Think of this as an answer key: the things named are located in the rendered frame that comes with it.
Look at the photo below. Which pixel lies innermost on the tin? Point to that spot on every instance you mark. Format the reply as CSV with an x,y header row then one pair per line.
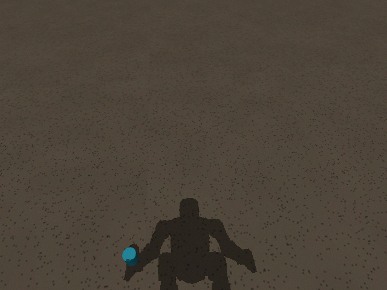
x,y
130,256

